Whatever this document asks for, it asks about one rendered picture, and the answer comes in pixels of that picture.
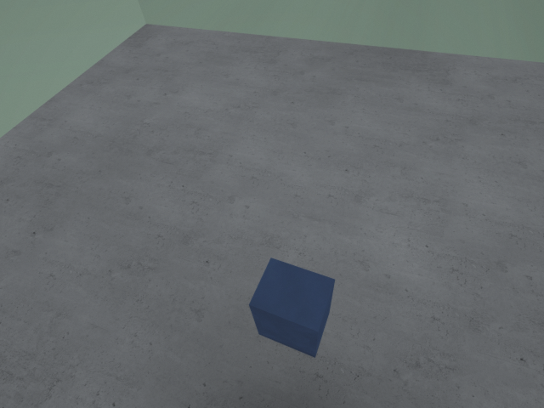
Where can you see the carton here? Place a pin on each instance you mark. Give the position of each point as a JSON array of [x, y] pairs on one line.
[[291, 306]]

